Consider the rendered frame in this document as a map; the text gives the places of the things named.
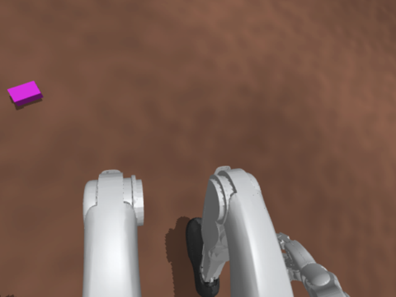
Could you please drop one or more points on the right robot foot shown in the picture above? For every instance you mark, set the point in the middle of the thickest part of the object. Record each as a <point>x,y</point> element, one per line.
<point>194,244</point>

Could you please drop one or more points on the small box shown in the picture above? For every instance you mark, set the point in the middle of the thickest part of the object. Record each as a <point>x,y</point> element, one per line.
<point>25,93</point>

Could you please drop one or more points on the right robot arm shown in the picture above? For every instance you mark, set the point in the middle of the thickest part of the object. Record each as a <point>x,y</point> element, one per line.
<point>319,282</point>

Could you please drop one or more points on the right robot hand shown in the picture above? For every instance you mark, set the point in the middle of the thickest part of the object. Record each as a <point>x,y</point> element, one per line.
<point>296,256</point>

